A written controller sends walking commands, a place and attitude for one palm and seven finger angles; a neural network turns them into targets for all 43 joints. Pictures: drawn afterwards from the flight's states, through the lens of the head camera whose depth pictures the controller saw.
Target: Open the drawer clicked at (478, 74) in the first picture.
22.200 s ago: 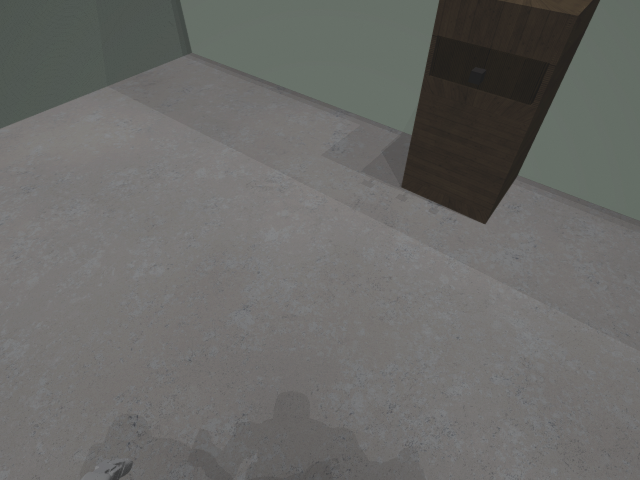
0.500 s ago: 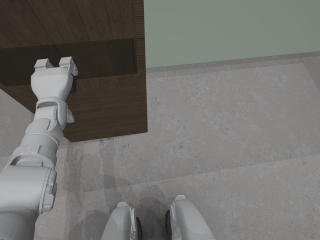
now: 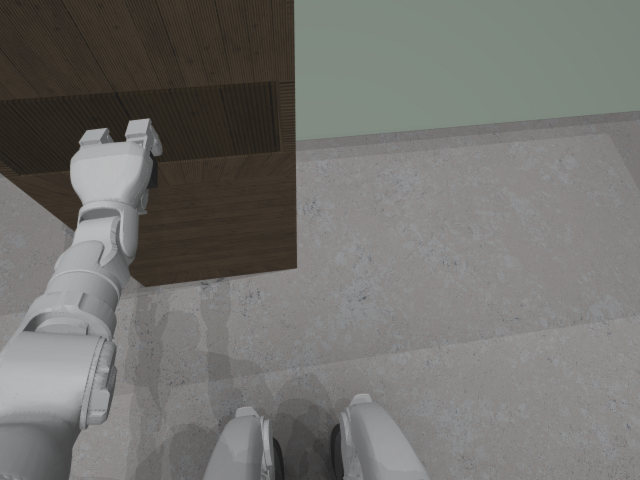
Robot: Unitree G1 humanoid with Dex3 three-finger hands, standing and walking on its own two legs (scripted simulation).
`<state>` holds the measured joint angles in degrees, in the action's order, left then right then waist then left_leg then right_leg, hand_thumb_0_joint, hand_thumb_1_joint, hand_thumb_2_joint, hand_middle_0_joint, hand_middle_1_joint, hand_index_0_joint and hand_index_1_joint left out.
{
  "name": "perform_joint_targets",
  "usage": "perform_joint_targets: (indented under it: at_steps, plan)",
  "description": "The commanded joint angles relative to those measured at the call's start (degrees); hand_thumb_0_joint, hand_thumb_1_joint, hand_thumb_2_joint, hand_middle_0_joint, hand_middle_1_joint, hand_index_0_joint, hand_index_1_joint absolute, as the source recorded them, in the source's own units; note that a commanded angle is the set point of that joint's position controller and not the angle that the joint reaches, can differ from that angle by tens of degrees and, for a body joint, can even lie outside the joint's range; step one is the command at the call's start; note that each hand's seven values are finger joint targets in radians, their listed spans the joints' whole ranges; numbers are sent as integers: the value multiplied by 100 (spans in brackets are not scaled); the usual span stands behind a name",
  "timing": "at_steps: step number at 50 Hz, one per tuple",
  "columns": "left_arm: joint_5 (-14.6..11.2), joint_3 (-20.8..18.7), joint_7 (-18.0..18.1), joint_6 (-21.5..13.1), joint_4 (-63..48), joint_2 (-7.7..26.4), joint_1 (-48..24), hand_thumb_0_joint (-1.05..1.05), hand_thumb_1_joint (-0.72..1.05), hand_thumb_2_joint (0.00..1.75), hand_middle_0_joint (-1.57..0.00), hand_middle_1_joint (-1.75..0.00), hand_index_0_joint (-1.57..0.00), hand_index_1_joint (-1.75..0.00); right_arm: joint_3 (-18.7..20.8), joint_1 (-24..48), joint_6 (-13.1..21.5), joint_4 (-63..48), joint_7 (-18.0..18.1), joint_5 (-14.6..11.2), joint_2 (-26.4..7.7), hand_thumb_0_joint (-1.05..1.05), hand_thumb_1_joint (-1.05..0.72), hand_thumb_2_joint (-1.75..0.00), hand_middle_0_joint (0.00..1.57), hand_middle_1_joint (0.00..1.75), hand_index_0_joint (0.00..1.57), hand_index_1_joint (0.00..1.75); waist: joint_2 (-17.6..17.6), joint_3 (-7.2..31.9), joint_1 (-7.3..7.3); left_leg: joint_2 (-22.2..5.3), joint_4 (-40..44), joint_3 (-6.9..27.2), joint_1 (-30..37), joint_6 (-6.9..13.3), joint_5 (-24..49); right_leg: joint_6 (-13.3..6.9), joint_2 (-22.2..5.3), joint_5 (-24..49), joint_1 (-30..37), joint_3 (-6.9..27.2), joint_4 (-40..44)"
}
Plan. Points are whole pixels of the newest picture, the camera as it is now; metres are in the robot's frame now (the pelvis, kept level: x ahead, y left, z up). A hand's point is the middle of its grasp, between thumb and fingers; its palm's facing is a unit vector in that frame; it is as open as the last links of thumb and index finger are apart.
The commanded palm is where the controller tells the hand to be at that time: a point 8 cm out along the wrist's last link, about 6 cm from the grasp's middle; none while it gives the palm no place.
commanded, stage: close the thumb around the handle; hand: left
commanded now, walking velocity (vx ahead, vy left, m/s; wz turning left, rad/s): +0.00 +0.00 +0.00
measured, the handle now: (137, 156) +0.54 +0.21 -0.02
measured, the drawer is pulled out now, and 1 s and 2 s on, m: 0.00 0.08 0.21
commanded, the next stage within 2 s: pull the drawer open in 0.06 s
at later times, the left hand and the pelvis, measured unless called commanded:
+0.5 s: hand (133, 203) +0.48 +0.21 -0.03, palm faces -0.05 -0.07 -1.00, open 7.9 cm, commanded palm +0.44 +0.22 +0.02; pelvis +0.01 +0.00 +0.01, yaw -1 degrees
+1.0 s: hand (131, 249) +0.41 +0.21 -0.03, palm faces -0.04 -0.06 -1.00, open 7.8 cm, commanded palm +0.38 +0.22 +0.02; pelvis +0.03 +0.00 +0.03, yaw +0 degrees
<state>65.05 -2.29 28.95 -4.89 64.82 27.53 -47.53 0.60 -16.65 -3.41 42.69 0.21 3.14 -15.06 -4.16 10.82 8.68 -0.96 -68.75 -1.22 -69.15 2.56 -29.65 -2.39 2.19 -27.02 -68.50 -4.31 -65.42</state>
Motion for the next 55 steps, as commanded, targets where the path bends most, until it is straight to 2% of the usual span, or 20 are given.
perform_joint_targets:
  at_steps: [1,6,10,12,14,19,25,26,27,29,31,32,34,39,40,44,49,50,52,55]
  plan:
    - [-12,-442,382,385,-1062,2024,-2637,0,90,90,-40,-135,-40,-135,355,-981,43,-182,36,12,-987,0,-90,-90,20,30,20,30,-465,3171,43,145,623,380,2152,-11,2270,71,116,1868,1656,296,727]
    - [-148,-421,247,495,-946,2131,-2694,0,90,90,-40,-135,-40,-135,302,-941,24,-213,61,-25,-977,0,-90,-90,20,30,20,30,-400,3159,58,175,710,331,2017,21,2019,96,111,1811,1934,336,848]
    - [-233,-508,146,460,-904,2201,-2385,0,90,90,-40,-135,-40,-135,266,-870,21,-255,72,-36,-967,0,-90,-90,20,30,20,30,-308,3144,-44,191,780,301,1959,41,1928,96,111,1801,2137,365,897]
    - [-227,-520,116,391,-1029,2187,-2150,0,90,90,-40,-135,-40,-135,267,-848,22,-297,70,-46,-960,0,-90,-90,20,30,20,30,-450,3132,-158,191,832,278,2006,27,1943,90,97,1844,2185,373,914]
    - [-231,-562,103,327,-1138,2109,-1787,0,90,90,-40,-135,-40,-135,289,-828,17,-317,53,-41,-944,0,-90,-90,20,30,20,30,-449,3275,-260,184,828,256,2141,20,2156,80,106,2068,2302,382,898]
    - [-222,-508,147,226,-1278,1776,-1134,0,90,90,-40,-135,-40,-135,331,-752,-13,-353,29,-50,-917,0,-90,-90,20,30,20,30,-292,2983,-360,153,909,245,2186,3,2227,67,111,2105,2282,352,935]
    - [-165,-479,345,206,-1729,1323,-449,0,90,90,-40,-135,-40,-135,426,-681,-73,-361,0,-14,-844,0,-90,-90,20,30,20,30,-123,3029,-481,120,955,236,2561,-22,2756,45,105,2561,2421,332,932]
    - [-166,-580,376,232,-1731,1393,-187,0,90,90,-40,-135,-40,-135,424,-679,-98,-347,-7,-11,-867,0,-90,-90,20,30,20,30,-70,3002,-564,121,975,213,2561,-24,2790,49,100,2618,2487,331,922]
    - [-162,-470,397,254,-1781,1246,-160,0,90,90,-40,-135,-40,-135,436,-650,-110,-365,-7,-22,-845,0,-90,-90,20,30,20,30,-14,2885,-511,122,998,196,2529,-18,2751,55,96,2641,2504,348,974]
    - [-166,-506,434,279,-1928,1226,4,0,90,90,-40,-135,-40,-135,447,-594,-133,-378,-4,-18,-828,0,-90,-90,20,30,20,30,106,2802,-551,140,1038,152,2470,-6,2690,55,83,2748,2687,381,1020]
    - [-130,-561,488,298,-2127,1219,232,0,90,90,-40,-135,-40,-135,449,-542,-184,-407,12,-6,-807,0,-90,-90,20,30,20,30,-14,2942,-641,151,1076,150,2626,-31,2904,40,56,2951,2805,395,979]
    - [-141,-439,507,328,-2133,1023,309,0,90,90,-40,-135,-40,-135,458,-498,-193,-418,12,-18,-774,0,-90,-90,20,30,20,30,72,2800,-595,150,1090,119,2610,-19,2873,47,59,2996,2815,398,1036]
    - [-113,-461,555,360,-2200,995,450,0,90,90,-40,-135,-40,-135,459,-424,-209,-429,18,-16,-774,0,-90,-90,20,30,20,30,108,2646,-631,153,1142,121,2615,-25,2789,39,60,2874,2789,390,1066]
    - [-82,-341,650,443,-2258,780,539,0,90,90,-40,-135,-40,-135,468,-283,-238,-446,55,-4,-720,0,-90,-90,20,30,20,30,230,2472,-568,182,1156,87,2636,-17,2674,48,41,2877,2807,411,1143]
    - [-88,-443,663,429,-2419,913,456,0,90,90,-40,-135,-40,-135,454,-236,-241,-462,69,6,-718,0,-90,-90,20,30,20,30,171,2553,-623,195,1162,93,2637,-20,2701,31,28,2915,2887,426,1110]
    - [-37,-358,694,474,-2596,721,908,0,90,90,-40,-135,-40,-135,464,-119,-267,-558,94,-5,-655,0,-90,-90,20,30,20,30,21,2658,-709,209,1198,75,2891,-44,2914,19,25,3099,2979,424,1123]
    - [-82,-318,731,535,-2951,529,1493,0,90,90,-40,-135,-40,-135,467,44,-268,-691,106,-34,-607,0,-90,-90,20,30,20,30,128,2639,-785,219,1248,67,2957,-45,2954,16,18,3263,3186,444,1176]
    - [-98,-326,741,548,-3102,527,1527,0,90,90,-40,-135,-40,-135,451,107,-274,-718,104,-30,-609,0,-90,-90,20,30,20,30,-36,2679,-825,219,1257,94,3053,-60,3075,-9,19,3266,3159,450,1162]
    - [-73,-164,776,585,-3138,300,1636,0,90,90,-40,-135,-40,-135,469,122,-270,-730,100,-53,-598,0,-90,-90,20,30,20,30,79,2470,-747,195,1287,97,3104,-65,3002,4,28,3112,3025,396,1216]
    - [-66,-186,834,619,-3261,310,1600,0,90,90,-40,-135,-40,-135,459,240,-248,-731,119,-41,-605,0,-90,-90,20,30,20,30,165,2363,-704,206,1297,113,3040,-54,2781,-11,29,2958,2998,398,1247]
